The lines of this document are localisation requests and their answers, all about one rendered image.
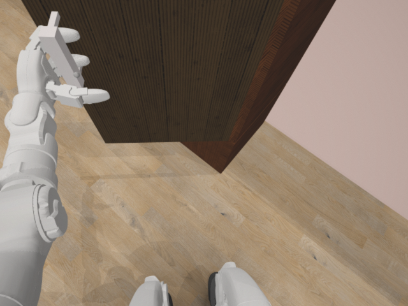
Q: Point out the robot right shin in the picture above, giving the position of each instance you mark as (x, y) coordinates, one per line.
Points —
(226, 265)

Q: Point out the robot left forearm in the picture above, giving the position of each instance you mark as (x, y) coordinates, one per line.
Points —
(31, 156)

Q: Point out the cupboard door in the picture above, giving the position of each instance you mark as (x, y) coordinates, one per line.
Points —
(175, 70)

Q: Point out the robot left upper arm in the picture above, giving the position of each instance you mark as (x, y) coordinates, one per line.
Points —
(31, 218)

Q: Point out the handle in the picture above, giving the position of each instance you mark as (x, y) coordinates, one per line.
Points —
(57, 49)

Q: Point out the robot left thigh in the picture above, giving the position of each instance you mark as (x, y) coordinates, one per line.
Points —
(153, 293)

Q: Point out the robot left hand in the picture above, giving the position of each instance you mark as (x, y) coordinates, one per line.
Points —
(35, 72)

